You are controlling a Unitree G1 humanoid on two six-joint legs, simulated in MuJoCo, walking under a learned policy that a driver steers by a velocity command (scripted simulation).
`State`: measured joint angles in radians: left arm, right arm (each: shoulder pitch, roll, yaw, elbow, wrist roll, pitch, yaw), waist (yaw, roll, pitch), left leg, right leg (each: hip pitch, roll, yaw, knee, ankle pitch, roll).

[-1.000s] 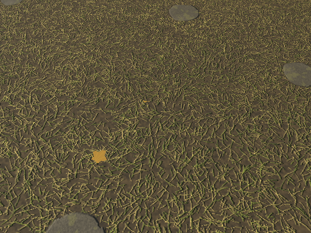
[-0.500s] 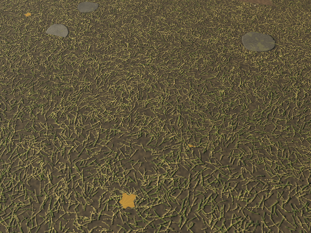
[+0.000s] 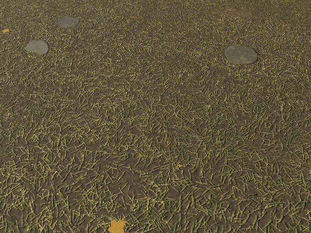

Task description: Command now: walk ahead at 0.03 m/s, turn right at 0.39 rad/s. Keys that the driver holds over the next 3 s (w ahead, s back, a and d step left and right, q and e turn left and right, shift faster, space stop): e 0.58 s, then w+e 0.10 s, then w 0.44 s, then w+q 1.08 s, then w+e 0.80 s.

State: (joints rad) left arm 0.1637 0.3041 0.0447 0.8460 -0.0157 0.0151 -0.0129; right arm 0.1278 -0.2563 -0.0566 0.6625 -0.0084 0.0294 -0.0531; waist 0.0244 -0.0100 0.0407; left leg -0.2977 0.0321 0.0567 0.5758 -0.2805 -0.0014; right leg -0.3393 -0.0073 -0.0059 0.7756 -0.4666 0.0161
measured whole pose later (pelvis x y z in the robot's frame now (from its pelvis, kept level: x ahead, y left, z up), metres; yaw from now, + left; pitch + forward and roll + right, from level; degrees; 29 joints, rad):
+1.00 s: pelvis +0.17 -0.04 +0.01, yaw -28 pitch +4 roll +1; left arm 0.23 0.24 0.04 0.79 0.08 -0.08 -0.04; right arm 0.38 -0.20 0.02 0.82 -0.04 -0.12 0.02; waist -0.04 0.00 -0.08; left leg -0.07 -0.05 0.03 0.28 -0.27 0.06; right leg -0.62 0.00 0.07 1.04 -0.23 0.01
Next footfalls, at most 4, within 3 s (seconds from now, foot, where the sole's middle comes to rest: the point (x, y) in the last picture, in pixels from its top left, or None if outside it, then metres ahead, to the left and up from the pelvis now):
0.80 left None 0.17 0.06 -0.77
1.26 right None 0.38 -0.30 -0.77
1.78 left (192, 186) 0.69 -0.12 -0.77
2.24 right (229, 158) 0.95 -0.35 -0.93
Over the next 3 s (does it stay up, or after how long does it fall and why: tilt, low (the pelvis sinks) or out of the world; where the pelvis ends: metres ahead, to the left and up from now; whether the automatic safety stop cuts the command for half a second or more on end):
stays up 1.23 -0.22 -0.15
